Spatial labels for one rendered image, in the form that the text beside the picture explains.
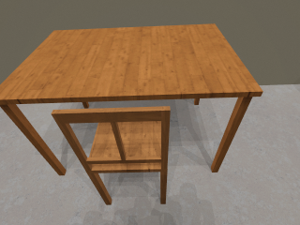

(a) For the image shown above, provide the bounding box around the chair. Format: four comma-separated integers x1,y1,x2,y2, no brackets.
51,106,171,205

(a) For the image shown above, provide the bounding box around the table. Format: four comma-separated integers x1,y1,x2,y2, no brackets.
0,23,263,176

